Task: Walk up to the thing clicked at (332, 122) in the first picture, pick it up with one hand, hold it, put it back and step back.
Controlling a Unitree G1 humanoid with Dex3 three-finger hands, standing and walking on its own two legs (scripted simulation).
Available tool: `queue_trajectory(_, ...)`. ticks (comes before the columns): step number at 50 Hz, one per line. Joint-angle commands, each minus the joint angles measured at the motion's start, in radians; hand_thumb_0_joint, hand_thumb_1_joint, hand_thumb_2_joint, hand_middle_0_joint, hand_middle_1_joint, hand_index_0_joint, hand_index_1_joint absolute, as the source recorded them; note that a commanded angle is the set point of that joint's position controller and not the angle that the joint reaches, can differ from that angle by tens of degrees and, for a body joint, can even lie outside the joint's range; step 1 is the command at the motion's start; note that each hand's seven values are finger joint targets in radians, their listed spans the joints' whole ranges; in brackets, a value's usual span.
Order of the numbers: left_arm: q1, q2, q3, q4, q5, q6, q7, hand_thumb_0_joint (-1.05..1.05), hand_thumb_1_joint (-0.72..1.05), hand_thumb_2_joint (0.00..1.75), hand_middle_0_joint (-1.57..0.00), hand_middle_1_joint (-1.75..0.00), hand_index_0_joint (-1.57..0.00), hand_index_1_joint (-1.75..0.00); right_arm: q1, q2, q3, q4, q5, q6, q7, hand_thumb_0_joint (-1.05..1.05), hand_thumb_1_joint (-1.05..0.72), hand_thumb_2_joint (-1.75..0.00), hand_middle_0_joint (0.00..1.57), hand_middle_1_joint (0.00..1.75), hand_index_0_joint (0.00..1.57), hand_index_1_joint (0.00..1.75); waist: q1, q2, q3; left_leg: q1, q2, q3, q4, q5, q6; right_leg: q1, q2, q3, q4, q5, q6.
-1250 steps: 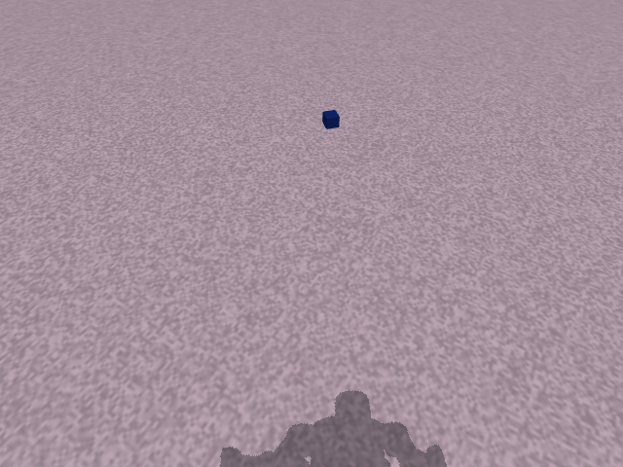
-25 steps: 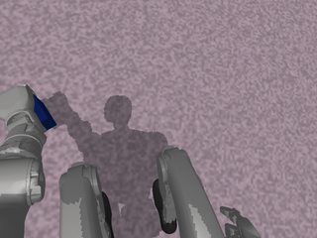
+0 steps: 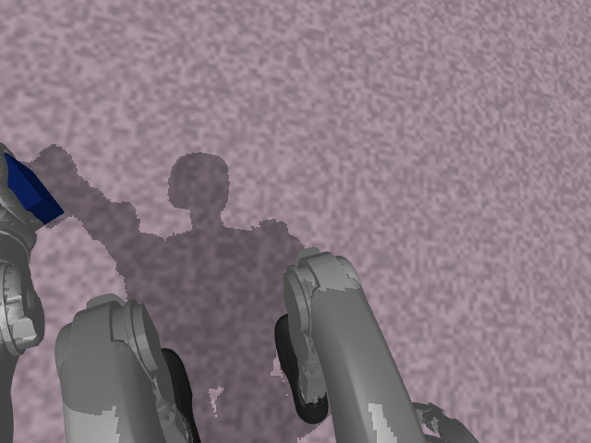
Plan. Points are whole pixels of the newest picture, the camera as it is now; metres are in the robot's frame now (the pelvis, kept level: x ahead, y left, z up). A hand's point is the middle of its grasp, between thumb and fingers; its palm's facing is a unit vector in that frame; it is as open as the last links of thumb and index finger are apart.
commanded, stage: crouch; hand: left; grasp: from above
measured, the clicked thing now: (9, 200) +0.48 +0.29 -0.20
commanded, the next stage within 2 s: lower in 0.20 s
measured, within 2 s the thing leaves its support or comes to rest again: rests again in 1.84 s
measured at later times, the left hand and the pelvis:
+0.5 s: hand (7, 203) +0.48 +0.30 -0.21, palm faces -0.37 -0.24 -0.90, open 10.8 cm; pelvis +0.00 +0.00 -0.03, yaw -2 degrees
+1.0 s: hand (28, 201) +0.49 +0.29 -0.26, palm faces -0.36 -0.26 -0.90, open 10.8 cm; pelvis +0.00 +0.01 -0.05, yaw -5 degrees
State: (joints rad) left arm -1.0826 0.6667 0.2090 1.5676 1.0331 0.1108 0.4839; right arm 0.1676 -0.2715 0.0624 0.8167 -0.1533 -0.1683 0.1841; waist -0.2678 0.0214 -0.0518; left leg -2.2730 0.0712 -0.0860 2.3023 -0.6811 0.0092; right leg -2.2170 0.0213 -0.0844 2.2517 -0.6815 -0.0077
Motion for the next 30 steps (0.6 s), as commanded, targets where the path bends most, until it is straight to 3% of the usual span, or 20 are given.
queue_trajectory(1,-0.365,0.314,0.008,-0.141,0.011,0.003,0.053,0.00,0.56,0.73,-1.07,-0.48,-1.04,-0.51,0.236,-0.228,-0.060,-0.003,-0.002,-0.012,0.001,0.00,-0.90,-0.90,0.20,0.30,0.20,0.30,0.001,0.276,-0.730,0.492,-0.037,0.053,-0.190,0.185,0.020,0.379,0.028,-0.039,-0.239,0.222,-0.020)
queue_trajectory(3,-0.365,0.294,-0.016,-0.132,0.006,-0.002,0.035,0.00,0.57,0.73,-1.08,-0.50,-1.04,-0.53,0.234,-0.226,-0.056,0.001,-0.004,-0.014,0.007,0.00,-0.90,-0.90,0.20,0.30,0.20,0.30,-0.015,0.254,-0.715,0.470,-0.036,0.049,-0.176,0.177,0.023,0.380,0.036,-0.042,-0.237,0.216,-0.018)
queue_trajectory(7,-0.339,0.330,-0.001,-0.136,0.011,-0.007,0.018,0.00,0.60,0.78,-1.12,-0.50,-1.08,-0.54,0.245,-0.247,-0.048,-0.005,-0.003,-0.021,0.016,0.00,-0.90,-0.90,0.20,0.30,0.20,0.30,-0.004,0.260,-0.707,0.474,-0.036,0.044,-0.158,0.201,0.023,0.375,0.033,-0.050,-0.210,0.234,-0.019)
queue_trajectory(11,-0.342,0.302,-0.019,-0.124,0.022,-0.019,0.011,0.00,0.61,0.77,-1.13,-0.50,-1.08,-0.54,0.256,-0.256,-0.042,-0.007,-0.001,-0.021,0.024,0.00,-0.90,-0.90,0.20,0.30,0.20,0.30,-0.017,0.290,-0.680,0.482,-0.033,0.027,-0.162,0.194,0.012,0.341,0.034,-0.069,-0.185,0.226,-0.026)
queue_trajectory(13,-0.374,0.354,0.004,-0.175,0.032,-0.025,0.016,0.00,0.62,0.79,-1.14,-0.50,-1.09,-0.55,0.260,-0.267,-0.043,-0.012,0.000,-0.021,0.029,0.00,-0.91,-0.90,0.20,0.30,0.20,0.30,-0.006,0.318,-0.723,0.506,-0.032,0.025,-0.155,0.226,0.011,0.348,0.035,-0.072,-0.168,0.256,-0.027)
queue_trajectory(15,-0.340,0.304,-0.008,-0.135,0.020,-0.019,0.027,0.00,0.60,0.81,-1.15,-0.49,-1.09,-0.55,0.259,-0.258,-0.036,-0.015,0.002,-0.018,0.033,0.00,-0.91,-0.91,0.20,0.30,0.20,0.30,-0.006,0.310,-0.689,0.501,-0.033,0.027,-0.156,0.233,0.008,0.336,0.036,-0.075,-0.165,0.263,-0.028)
queue_trajectory(16,-0.370,0.315,-0.001,-0.171,0.019,-0.025,0.035,0.00,0.55,0.79,-1.12,-0.47,-1.06,-0.53,0.258,-0.262,-0.040,-0.015,-0.001,-0.019,0.035,0.00,-0.91,-0.90,0.20,0.30,0.20,0.30,-0.012,0.331,-0.706,0.505,-0.030,0.027,-0.150,0.235,0.008,0.338,0.037,-0.076,-0.164,0.271,-0.027)
queue_trajectory(17,-0.351,0.296,-0.010,-0.112,0.022,-0.018,0.037,0.00,0.50,0.77,-1.09,-0.45,-1.03,-0.51,0.261,-0.268,-0.037,-0.010,-0.004,-0.017,0.036,0.00,-0.91,-0.90,0.20,0.30,0.20,0.30,-0.023,0.298,-0.686,0.493,-0.028,0.024,-0.146,0.231,0.010,0.331,0.042,-0.080,-0.165,0.272,-0.025)
queue_trajectory(18,-0.380,0.322,-0.008,-0.134,0.021,-0.023,0.041,0.00,0.47,0.75,-1.06,-0.44,-1.01,-0.50,0.255,-0.263,-0.035,-0.014,-0.003,-0.017,0.036,0.00,-0.91,-0.90,0.20,0.30,0.20,0.30,-0.021,0.303,-0.685,0.458,-0.029,0.035,-0.127,0.228,0.015,0.342,0.045,-0.072,-0.171,0.276,-0.022)
queue_trajectory(19,-0.360,0.314,-0.013,-0.086,0.027,-0.022,0.038,0.00,0.44,0.74,-1.04,-0.44,-0.98,-0.50,0.266,-0.267,-0.031,-0.012,-0.006,-0.015,0.041,0.00,-0.91,-0.90,0.20,0.30,0.20,0.30,-0.039,0.272,-0.659,0.435,-0.030,0.035,-0.114,0.230,0.019,0.354,0.044,-0.072,-0.169,0.281,-0.019)
queue_trajectory(20,-0.368,0.311,-0.012,-0.095,0.016,-0.025,0.040,0.00,0.43,0.74,-1.02,-0.45,-0.96,-0.51,0.261,-0.261,-0.028,-0.007,-0.007,-0.018,0.041,0.00,-0.91,-0.90,0.20,0.30,0.20,0.30,-0.029,0.263,-0.656,0.420,-0.031,0.036,-0.110,0.230,0.020,0.353,0.045,-0.070,-0.165,0.281,-0.018)
queue_trajectory(21,-0.390,0.348,0.000,-0.101,0.018,-0.030,0.045,0.00,0.41,0.76,-1.01,-0.46,-0.95,-0.52,0.254,-0.273,-0.029,-0.007,-0.008,-0.020,0.042,0.00,-0.91,-0.90,0.20,0.30,0.20,0.30,-0.026,0.280,-0.667,0.408,-0.029,0.037,-0.098,0.228,0.021,0.351,0.046,-0.071,-0.157,0.280,-0.017)
queue_trajectory(23,-0.387,0.347,-0.004,-0.060,0.021,-0.035,0.046,0.00,0.41,0.74,-1.01,-0.45,-0.95,-0.51,0.256,-0.276,-0.020,-0.009,-0.015,-0.029,0.046,0.00,-0.91,-0.90,0.20,0.30,0.20,0.30,-0.039,0.264,-0.646,0.388,-0.028,0.032,-0.085,0.215,0.024,0.341,0.046,-0.076,-0.150,0.265,-0.015)
queue_trajectory(25,-0.400,0.355,-0.011,-0.058,0.031,-0.045,0.048,0.00,0.42,0.74,-1.02,-0.45,-0.96,-0.51,0.249,-0.276,-0.014,-0.009,-0.016,-0.032,0.048,0.00,-0.91,-0.90,0.20,0.30,0.20,0.30,-0.044,0.279,-0.638,0.389,-0.026,0.030,-0.081,0.193,0.022,0.338,0.050,-0.080,-0.145,0.245,-0.017)
queue_trajectory(29,-0.385,0.400,0.020,-0.063,0.044,-0.053,0.070,0.00,0.46,0.75,-1.04,-0.47,-0.99,-0.52,0.238,-0.292,-0.008,-0.022,-0.020,-0.038,0.054,0.00,-0.91,-0.90,0.20,0.30,0.20,0.30,-0.027,0.322,-0.676,0.435,-0.024,0.019,-0.085,0.204,0.014,0.330,0.051,-0.097,-0.121,0.250,-0.021)
queue_trajectory(30,-0.390,0.397,0.015,-0.058,0.052,-0.053,0.076,0.00,0.47,0.76,-1.06,-0.47,-1.00,-0.53,0.235,-0.294,-0.007,-0.023,-0.021,-0.040,0.056,0.00,-0.91,-0.91,0.20,0.30,0.20,0.30,-0.041,0.338,-0.659,0.447,-0.025,0.014,-0.083,0.203,0.013,0.308,0.048,-0.101,-0.112,0.250,-0.022)
